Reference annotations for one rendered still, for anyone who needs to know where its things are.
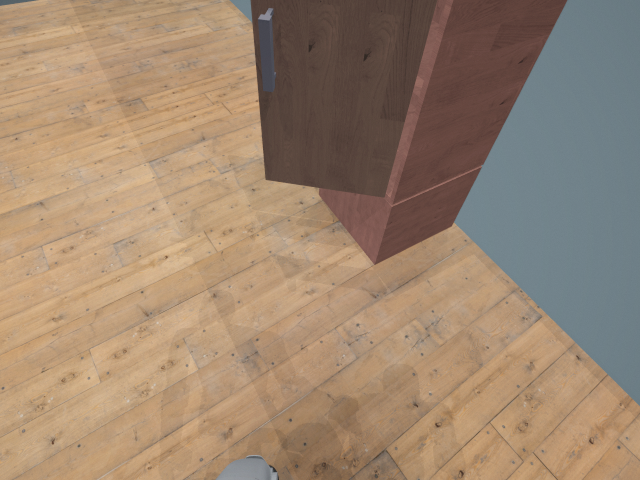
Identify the cupboard door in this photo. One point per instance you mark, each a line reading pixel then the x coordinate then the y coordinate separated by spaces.
pixel 345 74

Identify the robot left shin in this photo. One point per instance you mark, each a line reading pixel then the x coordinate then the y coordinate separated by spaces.
pixel 256 456

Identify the robot left thigh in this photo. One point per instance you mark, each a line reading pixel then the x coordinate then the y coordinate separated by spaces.
pixel 248 469

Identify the handle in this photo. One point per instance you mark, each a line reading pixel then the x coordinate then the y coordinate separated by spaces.
pixel 266 50

